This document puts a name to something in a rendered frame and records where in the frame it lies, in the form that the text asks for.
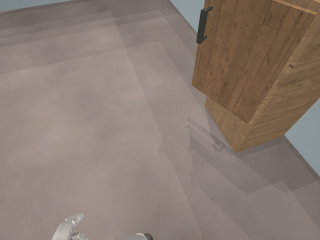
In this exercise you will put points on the cupboard door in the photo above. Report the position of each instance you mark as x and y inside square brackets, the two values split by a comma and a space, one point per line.
[247, 46]

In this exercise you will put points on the left robot hand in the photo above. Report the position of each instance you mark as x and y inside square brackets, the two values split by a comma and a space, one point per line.
[65, 229]

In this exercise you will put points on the handle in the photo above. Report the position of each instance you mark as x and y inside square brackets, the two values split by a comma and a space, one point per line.
[202, 25]

